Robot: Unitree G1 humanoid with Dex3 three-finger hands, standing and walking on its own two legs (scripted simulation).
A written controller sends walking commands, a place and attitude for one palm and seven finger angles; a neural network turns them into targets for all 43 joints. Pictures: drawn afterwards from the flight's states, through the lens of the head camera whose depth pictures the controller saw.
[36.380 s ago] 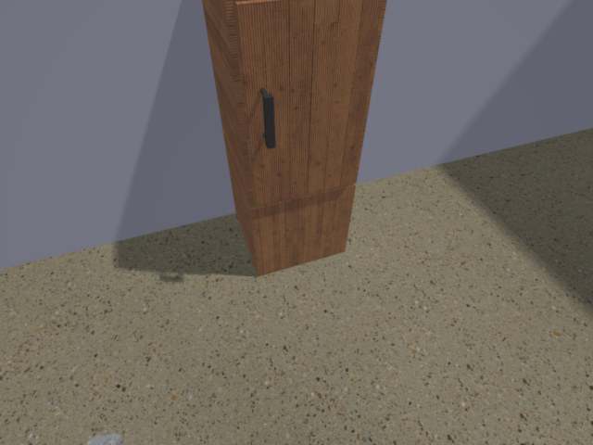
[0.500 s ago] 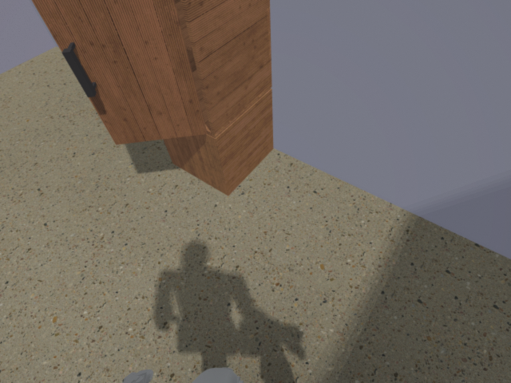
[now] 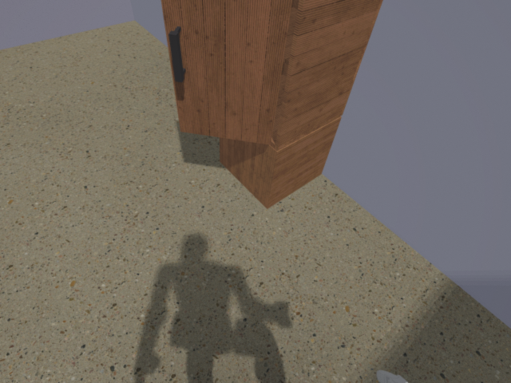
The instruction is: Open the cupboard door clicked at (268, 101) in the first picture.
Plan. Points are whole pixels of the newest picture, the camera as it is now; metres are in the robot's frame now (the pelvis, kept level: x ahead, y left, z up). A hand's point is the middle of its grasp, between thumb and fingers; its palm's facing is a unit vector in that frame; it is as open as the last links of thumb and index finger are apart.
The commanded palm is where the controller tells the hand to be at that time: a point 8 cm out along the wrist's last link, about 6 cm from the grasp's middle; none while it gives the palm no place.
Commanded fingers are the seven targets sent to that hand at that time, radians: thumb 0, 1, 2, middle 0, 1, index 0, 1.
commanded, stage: take the last steps up to it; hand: left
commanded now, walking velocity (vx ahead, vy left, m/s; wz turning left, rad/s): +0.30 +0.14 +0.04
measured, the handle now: (178, 54) +0.95 +0.34 -0.01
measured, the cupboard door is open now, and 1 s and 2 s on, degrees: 43 43 43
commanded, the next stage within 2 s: come to a stop and stand still in 0.88 s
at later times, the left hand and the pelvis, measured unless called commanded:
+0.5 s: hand (182, 281) +0.32 +0.18 -0.16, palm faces -0.02 -0.98 -0.18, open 7.4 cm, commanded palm none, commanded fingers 0.00 0.90 0.90 -0.20 -0.30 -0.20 -0.30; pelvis +0.18 +0.02 -0.01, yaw +1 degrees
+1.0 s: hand (148, 306) +0.26 +0.24 -0.17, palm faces +0.14 -0.98 -0.15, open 7.4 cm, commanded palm none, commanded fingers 0.00 0.90 0.90 -0.20 -0.30 -0.20 -0.30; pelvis +0.35 +0.08 +0.00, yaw +1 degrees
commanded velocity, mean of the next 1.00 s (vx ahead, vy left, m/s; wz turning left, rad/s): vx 0.23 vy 0.08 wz -0.02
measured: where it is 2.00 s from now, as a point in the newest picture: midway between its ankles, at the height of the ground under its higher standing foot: (233, 344)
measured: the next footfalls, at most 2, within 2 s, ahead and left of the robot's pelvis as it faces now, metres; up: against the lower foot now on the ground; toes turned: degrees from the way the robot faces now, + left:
right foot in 0.48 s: +0.28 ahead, -0.06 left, +0.00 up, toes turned -6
left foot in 0.96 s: +0.45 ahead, +0.20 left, +0.00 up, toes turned +6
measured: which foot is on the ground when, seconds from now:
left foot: down 0.00-0.48, up 0.50-0.94, down 0.96-1.00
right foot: up 0.00-0.46, down 0.48-0.96, up 0.98-1.00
